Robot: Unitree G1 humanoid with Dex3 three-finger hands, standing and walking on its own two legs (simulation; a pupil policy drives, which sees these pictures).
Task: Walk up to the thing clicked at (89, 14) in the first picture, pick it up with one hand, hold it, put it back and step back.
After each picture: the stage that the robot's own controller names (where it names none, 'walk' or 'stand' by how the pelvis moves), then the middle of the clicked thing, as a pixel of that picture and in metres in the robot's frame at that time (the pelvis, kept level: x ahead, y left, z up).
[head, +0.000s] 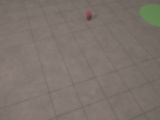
stand; (88, 15) +1.75 -0.13 -0.72
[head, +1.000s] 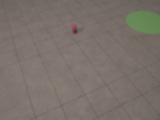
walk; (74, 29) +1.62 +0.16 -0.70
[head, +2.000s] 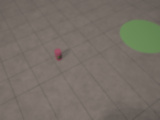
walk; (58, 54) +1.04 +0.26 -0.72
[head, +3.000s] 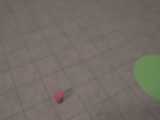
walk; (59, 97) +0.60 +0.18 -0.70
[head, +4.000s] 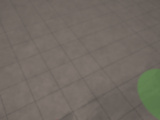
walk; out of the picture +0.36 +0.12 -0.70
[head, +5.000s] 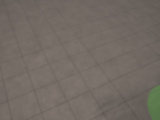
stand; out of the picture +0.31 +0.13 -0.72
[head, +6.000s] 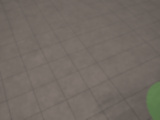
stand; out of the picture +0.30 +0.14 -0.73
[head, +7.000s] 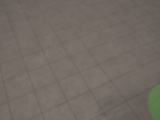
stand; out of the picture +0.30 +0.14 -0.73
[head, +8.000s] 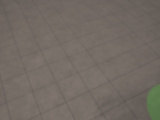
stand; out of the picture +0.29 +0.14 -0.73
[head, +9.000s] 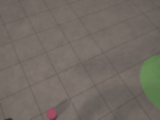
go down; (52, 114) +0.32 +0.14 -0.65
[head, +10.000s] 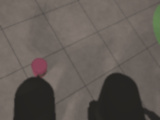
go down; (39, 68) +0.40 +0.14 -0.31
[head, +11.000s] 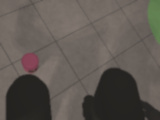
close in; (30, 63) +0.40 +0.14 -0.29
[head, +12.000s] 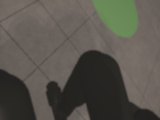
close in; out of the picture +0.40 +0.18 -0.23
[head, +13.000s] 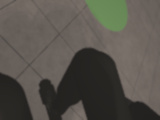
close; out of the picture +0.40 +0.19 -0.23
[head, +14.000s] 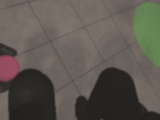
lift; (3, 70) +0.32 +0.23 -0.12
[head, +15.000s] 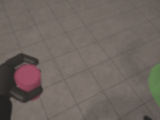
hold; (29, 83) +0.31 +0.16 +0.03
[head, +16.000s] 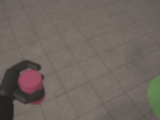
hold; (33, 88) +0.31 +0.16 +0.01
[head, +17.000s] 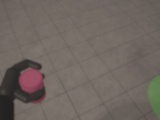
hold; (33, 87) +0.31 +0.16 +0.02
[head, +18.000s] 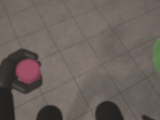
crouch; (30, 75) +0.35 +0.16 -0.05
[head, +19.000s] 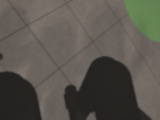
lower; out of the picture +0.40 +0.20 -0.19
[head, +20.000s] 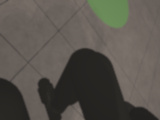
lower; out of the picture +0.42 +0.22 -0.24
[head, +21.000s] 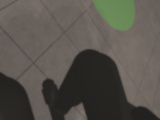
lower; out of the picture +0.41 +0.22 -0.23
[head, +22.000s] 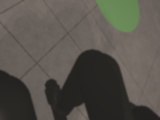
lower; out of the picture +0.40 +0.22 -0.23
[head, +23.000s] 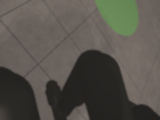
lower; out of the picture +0.39 +0.21 -0.23
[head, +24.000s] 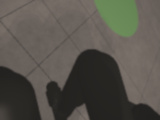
open; out of the picture +0.38 +0.18 -0.23
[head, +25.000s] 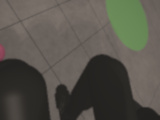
stand; out of the picture +0.38 +0.18 -0.23
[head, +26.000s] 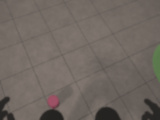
stand; (53, 102) +0.33 +0.13 -0.55
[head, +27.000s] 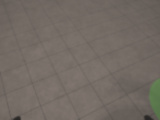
stand; out of the picture +0.30 +0.13 -0.67
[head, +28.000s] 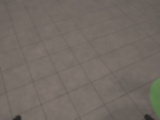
stand; out of the picture +0.30 +0.13 -0.67
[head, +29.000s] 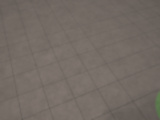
stand; out of the picture +0.31 +0.12 -0.72
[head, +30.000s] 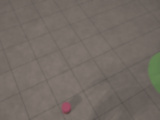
walk; (66, 108) +0.37 +0.07 -0.70
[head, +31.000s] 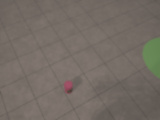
walk; (68, 87) +0.59 +0.09 -0.70
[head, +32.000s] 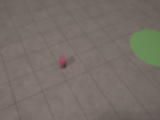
stand; (62, 62) +0.92 +0.17 -0.70
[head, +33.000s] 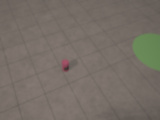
stand; (65, 65) +0.91 +0.13 -0.72
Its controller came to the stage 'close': yes
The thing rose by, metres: 0.73
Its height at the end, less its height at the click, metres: +0.00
